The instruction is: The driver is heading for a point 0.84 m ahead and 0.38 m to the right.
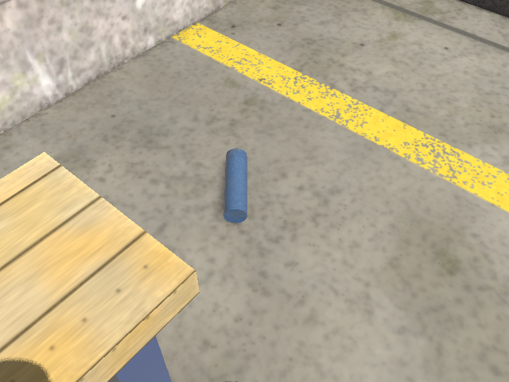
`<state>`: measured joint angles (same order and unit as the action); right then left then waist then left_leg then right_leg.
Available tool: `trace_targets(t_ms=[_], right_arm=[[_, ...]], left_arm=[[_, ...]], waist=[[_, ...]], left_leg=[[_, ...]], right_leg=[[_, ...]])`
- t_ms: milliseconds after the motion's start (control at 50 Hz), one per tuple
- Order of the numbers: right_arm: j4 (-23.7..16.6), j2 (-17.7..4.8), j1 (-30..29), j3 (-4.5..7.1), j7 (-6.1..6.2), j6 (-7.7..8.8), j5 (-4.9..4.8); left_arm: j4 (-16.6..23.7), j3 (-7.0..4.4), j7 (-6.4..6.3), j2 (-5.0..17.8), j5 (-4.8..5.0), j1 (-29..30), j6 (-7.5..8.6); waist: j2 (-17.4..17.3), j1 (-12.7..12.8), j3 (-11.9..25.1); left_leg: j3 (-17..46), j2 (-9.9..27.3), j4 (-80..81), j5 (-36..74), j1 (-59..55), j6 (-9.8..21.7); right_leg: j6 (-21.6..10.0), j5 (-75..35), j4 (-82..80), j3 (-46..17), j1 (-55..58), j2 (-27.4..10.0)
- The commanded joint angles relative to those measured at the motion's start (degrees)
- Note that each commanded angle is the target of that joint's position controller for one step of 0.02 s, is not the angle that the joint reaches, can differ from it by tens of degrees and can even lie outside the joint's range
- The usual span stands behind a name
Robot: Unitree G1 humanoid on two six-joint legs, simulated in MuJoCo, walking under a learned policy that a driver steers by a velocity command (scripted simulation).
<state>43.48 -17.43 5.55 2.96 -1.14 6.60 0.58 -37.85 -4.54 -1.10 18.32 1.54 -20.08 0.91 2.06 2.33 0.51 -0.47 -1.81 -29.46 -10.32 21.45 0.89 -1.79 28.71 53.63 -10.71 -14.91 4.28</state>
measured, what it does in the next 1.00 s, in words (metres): walks ahead, turning right: right foot, then left foot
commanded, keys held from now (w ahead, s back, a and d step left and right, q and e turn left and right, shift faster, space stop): w+e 0.02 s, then w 0.50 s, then w+e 0.14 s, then e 0.34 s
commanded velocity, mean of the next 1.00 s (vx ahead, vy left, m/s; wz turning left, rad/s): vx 0.41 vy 0.00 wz -0.32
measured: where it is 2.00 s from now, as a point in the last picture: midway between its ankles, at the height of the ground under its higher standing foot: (341, 370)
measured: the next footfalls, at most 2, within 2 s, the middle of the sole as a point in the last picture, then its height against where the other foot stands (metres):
right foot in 0.40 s outside the picture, level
left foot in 0.88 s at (286, 324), level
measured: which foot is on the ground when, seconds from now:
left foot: down 0.00-0.40, up 0.42-0.86, down 0.88-1.00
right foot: up 0.00-0.38, down 0.40-0.90, up 0.92-1.00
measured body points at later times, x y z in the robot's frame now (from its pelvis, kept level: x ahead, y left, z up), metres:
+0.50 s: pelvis +0.25 -0.09 +0.00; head +0.29 -0.10 +0.44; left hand +0.46 +0.14 -0.08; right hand +0.24 -0.38 -0.14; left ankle +0.13 +0.10 -0.64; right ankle +0.31 -0.19 -0.73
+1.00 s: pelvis +0.48 -0.10 +0.00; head +0.53 -0.10 +0.44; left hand +0.62 +0.17 -0.13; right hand +0.60 -0.40 -0.09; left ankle +0.62 -0.03 -0.73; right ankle +0.35 -0.20 -0.65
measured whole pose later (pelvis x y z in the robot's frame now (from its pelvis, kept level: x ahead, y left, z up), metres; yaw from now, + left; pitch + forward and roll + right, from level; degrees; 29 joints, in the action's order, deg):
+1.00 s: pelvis +0.48 -0.10 +0.00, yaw -20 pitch +1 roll +0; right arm 41.3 -14.5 1.9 2.8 0.0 3.0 1.2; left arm -41.9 -4.9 -2.6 18.0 1.1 -19.2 -1.3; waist 1.2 3.4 -4.1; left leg -2.0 0.9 -30.4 -6.0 25.8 0.8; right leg 2.3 31.6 65.3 -5.9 -22.5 3.1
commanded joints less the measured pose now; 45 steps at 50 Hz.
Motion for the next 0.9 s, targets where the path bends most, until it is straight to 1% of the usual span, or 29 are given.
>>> trace_targets(t_ms=[20, 40, 60, 100, 160, 260, 300, 340, 360, 380, 400, 420, 440, 460, 480, 500, 520, 540, 580, 600, 640, 680, 720, 760, 780, 840, 860, 880, 900], right_arm=[[-0.8, -7.9, 9.3, 2.76, 0.79, -0.67, -0.31], [-0.6, -6.5, 8.1, 2.26, 0.98, -0.67, -0.27], [-0.3, -5.4, 7.7, 1.78, 0.99, -0.55, 0.08], [0.8, -5.0, 8.9, 1.53, 0.7, -0.05, -0.03], [2.1, -7.7, 10.4, 2.1, 0.85, 0.14, -0.8], [3.5, -10.0, 11.8, 2.31, 1.4, -1.35, -1.64], [4.6, -10.9, 13.6, 2.53, 1.31, -1.72, -2.46], [5.2, -12.2, 13.8, 2.97, 1.36, -2.44, -2.96], [5.2, -12.7, 13.5, 3.1, 1.39, -2.8, -3.33], [5.5, -12.4, 13.4, 2.91, 1.51, -3.08, -3.48], [5.7, -10.4, 14.6, 2.17, 1.49, -3.02, -2.87], [3.7, -4.9, 16.5, 0.31, 1.26, -2.69, -0.38], [3.4, -2.0, 21.1, -0.9, 0.85, -1.35, -0.82], [3.4, -7.9, 16.2, 0.88, 0.46, -0.69, -2.65], [1.6, -8.6, 11.3, 1.19, 0.27, -0.28, -3.15], [1.6, -7.7, 9.3, 1.1, 0.63, -0.21, -2.32], [2.0, -7.4, 9.9, 1.32, 1.01, -0.81, -1.59], [2.3, -6.6, 11.1, 1.21, 1.02, -1.61, -1.32], [2.4, -4.8, 11.6, 1.03, 1.16, -2.77, -1.01], [2.0, -4.5, 10.4, 1.17, 1.41, -3.06, -0.77], [-0.4, -4.0, 4.0, 0.94, 1.38, -2.56, -0.33], [-1.7, -3.6, -0.4, 0.75, 1.06, -1.89, -0.28], [-2.8, -3.0, -4.4, 0.56, 0.42, -1.29, 0.13], [-4.1, -3.0, -6.8, 0.92, -0.31, -1.35, -0.36], [-4.4, -3.2, -7.2, 0.85, -0.31, -1.2, -0.28], [-4.2, -6.4, -4.7, 2.15, -0.02, -1.14, 0.0], [-2.7, -7.2, -0.8, 2.72, 0.4, -1.01, 0.6], [-2.0, -9.1, 3.6, 3.42, 0.9, -0.87, 1.33], [-2.0, -11.9, 9.7, 3.92, 1.44, -1.23, 2.25]], left_arm=[[6.3, -1.38, -0.21, 7.6, -0.2, 3.8, 1.27], [6.6, -1.55, -0.13, 6.9, -0.68, 5.2, 1.04], [6.6, -1.56, 0.13, 5.7, -0.56, 5.3, 0.85], [6.5, -0.78, 0.57, 2.8, -0.64, 5.0, 0.19], [8.2, 0.18, 0.93, 1.1, -1.34, 8.2, 0.18], [9.3, 1.39, 2.73, -0.5, -1.25, 15.5, 1.8], [10.0, 1.29, 3.13, 0.1, -0.82, 17.4, 1.84], [10.0, 0.52, 3.3, 1.9, -0.79, 17.1, 1.75], [9.5, -0.11, 3.18, 2.8, -1.07, 14.6, 1.63], [7.4, -1.29, 2.94, 4.4, -1.35, 8.0, 1.43], [4.8, -2.63, 2.28, 6.7, -1.36, -0.7, 1.16], [3.5, -3.63, 1.17, 11.9, -1.81, -8.4, 0.64], [4.0, -3.27, 1.52, 13.8, -1.7, -7.8, 1.0], [3.8, -2.0, 2.1, 8.5, -1.07, -6.1, 1.99], [3.4, -1.39, 2.33, 7.0, -0.86, -3.0, 2.65], [3.2, -1.07, 2.43, 5.9, -1.02, 0.1, 2.93], [3.1, -0.61, 2.43, 4.5, -1.38, 2.7, 2.96], [3.1, -0.26, 2.45, 3.6, -1.91, 4.0, 3.12], [2.1, -0.42, 2.26, 3.6, -1.67, 4.3, 3.77], [1.2, -0.61, 2.07, 4.0, -1.82, 3.3, 3.81], [-0.1, -1.06, 1.49, 5.1, -1.05, 1.9, 4.11], [-1.4, -1.14, 0.94, 5.5, -1.02, 1.0, 3.89], [-2.7, -1.56, 0.47, 7.0, -0.96, -0.3, 3.63], [-4.4, -1.59, 0.7, 6.1, -0.63, -3.6, 2.8], [-4.2, -2.2, 0.22, 8.1, -0.2, -3.3, 2.48], [-3.8, -2.67, -0.78, 7.7, -0.24, -1.7, 1.41], [-3.4, -2.52, -0.88, 6.3, -0.32, -0.5, 1.01], [-2.3, -1.93, -0.86, 4.2, -0.89, -0.2, 0.74], [-1.4, -0.78, -0.79, 0.1, -1.87, -4.9, 0.66]], waist=[[-8.3, -6.2, 1.8], [-7.1, -5.6, -0.7], [-7.3, -4.6, -1.4], [-8.0, -4.1, -1.9], [-7.8, -3.9, -3.2], [-7.4, -6.0, -4.2], [-8.3, -6.0, -4.8], [-8.8, -4.7, -4.7], [-8.8, -2.6, -3.1], [-7.9, 1.3, 0.9], [-6.6, 5.3, 5.7], [5.6, 6.2, 13.7], [15.6, 2.5, 20.8], [8.6, 3.8, 15.0], [7.5, 2.8, 7.8], [3.8, 1.2, 4.6], [4.8, -0.7, 2.1], [4.6, -2.4, 2.0], [2.7, -3.7, 1.5], [1.5, -3.5, 0.5], [0.2, -2.1, -2.4], [0.6, -1.1, -4.3], [0.8, -0.1, -3.9], [2.9, 0.9, -2.9], [2.5, 0.6, -2.3], [3.6, -1.7, 0.1], [3.0, -2.9, 1.8], [0.6, -4.5, 5.9], [-9.3, -4.6, 14.0]], left_leg=[[26.9, 20.8, 15.5, -14.0, -26.9, 9.1], [22.8, 19.2, 16.3, -6.2, -22.4, 8.6], [18.5, 17.5, 16.9, -1.0, -19.4, 8.1], [13.9, 16.7, 18.0, 4.7, -17.0, 9.1], [10.1, 17.8, 20.3, 9.2, -17.3, 11.2], [1.1, 15.0, 20.7, 13.5, -15.4, 8.4], [0.9, 16.6, 20.7, 14.1, -17.0, 7.8], [0.6, 18.0, 17.9, 19.6, -19.8, 7.2], [-0.3, 17.9, 13.8, 28.5, -20.3, 6.6], [-2.6, 16.4, 5.6, 36.7, -19.3, 5.4], [-4.6, 13.8, -6.0, 35.1, -13.8, 3.6], [-6.0, 8.7, -27.4, 9.3, 2.3, 0.6], [2.3, 1.3, -41.2, -24.7, 14.1, -0.7], [5.9, 4.6, -45.7, -22.7, 19.6, -0.1], [4.4, 6.8, -44.5, -17.4, 22.0, 0.8], [3.7, 8.9, -41.3, -12.4, 20.5, 0.8], [3.7, 10.1, -38.6, -9.7, 17.6, 0.1], [4.2, 10.9, -37.4, -7.9, 14.0, -0.4], [3.8, 10.6, -33.9, -5.8, 11.9, -1.6], [4.0, 10.5, -31.1, -3.8, 12.7, -2.2], [4.5, 10.0, -22.4, 2.3, 16.9, -2.7], [4.5, 8.3, -12.8, 8.6, 15.9, -3.0], [3.1, 5.4, -6.0, 13.1, 11.4, -3.6], [2.0, 3.1, -3.0, 16.5, 7.7, -3.0], [3.1, 2.6, -1.9, 17.0, 6.1, -2.5], [4.8, 2.1, 2.1, 12.6, 2.0, -0.6], [4.1, 2.1, 4.1, 15.4, -4.0, -0.1], [5.6, 6.2, 3.9, 29.5, -13.8, 1.3], [16.5, 20.0, -1.0, 50.3, -31.5, 6.6]], right_leg=[[1.0, -4.6, 17.0, 1.5, -29.8, -6.1], [1.3, -7.9, 15.0, 0.9, -28.1, -7.1], [1.4, -9.2, 13.6, 1.2, -25.6, -7.9], [1.5, -10.1, 11.0, 1.9, -24.6, -7.5], [2.3, -15.1, 3.6, 2.7, -27.0, -7.8], [2.3, -26.9, -12.5, 9.1, -19.0, -8.1], [1.4, -26.1, -15.9, 9.6, -16.3, -7.9], [-0.5, -22.1, -19.5, 10.6, -13.5, -6.7], [-1.7, -21.3, -21.4, 11.9, -8.5, -5.1], [-3.4, -22.8, -24.2, 13.4, 1.0, -3.4], [-4.8, -23.7, -24.2, 12.9, 13.5, -3.4], [-9.5, -24.9, -23.6, -5.3, 31.4, -16.4], [-16.5, -16.4, -31.8, -29.1, 36.1, -25.2], [-14.5, -11.7, -34.6, -27.1, 31.2, -24.1], [-12.7, -14.2, -35.7, -19.3, 24.5, -22.1], [-11.6, -17.9, -37.0, -14.0, 18.2, -19.6], [-10.9, -24.5, -38.6, -9.7, 12.7, -17.6], [-11.1, -28.0, -40.2, -8.1, 8.7, -16.5], [-12.2, -31.4, -42.6, -5.7, 5.7, -15.6], [-12.7, -29.8, -43.7, -4.8, 5.0, -15.2], [-13.2, -25.1, -46.2, -5.1, 5.7, -15.5], [-11.8, -27.5, -46.1, -2.6, 5.2, -13.8], [-10.3, -37.7, -43.1, 0.7, 4.5, -12.1], [-8.4, -41.3, -39.7, 1.0, 4.5, -11.2], [-8.2, -41.8, -38.3, -0.6, 5.0, -12.4], [-6.0, -40.8, -31.3, -4.6, 9.0, -12.7], [-4.7, -38.7, -26.8, -4.4, 8.5, -10.7], [-2.4, -32.1, -18.6, -2.6, 4.5, -6.4], [1.0, -6.0, -1.3, 0.5, -7.9, -1.0]])
Keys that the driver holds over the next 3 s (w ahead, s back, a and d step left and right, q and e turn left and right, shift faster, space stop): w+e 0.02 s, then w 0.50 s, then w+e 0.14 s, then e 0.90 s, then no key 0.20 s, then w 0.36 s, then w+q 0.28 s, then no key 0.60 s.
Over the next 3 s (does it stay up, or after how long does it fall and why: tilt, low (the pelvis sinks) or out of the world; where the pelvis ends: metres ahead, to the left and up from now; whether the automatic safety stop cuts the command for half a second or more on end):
stays up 0.77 -0.46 0.00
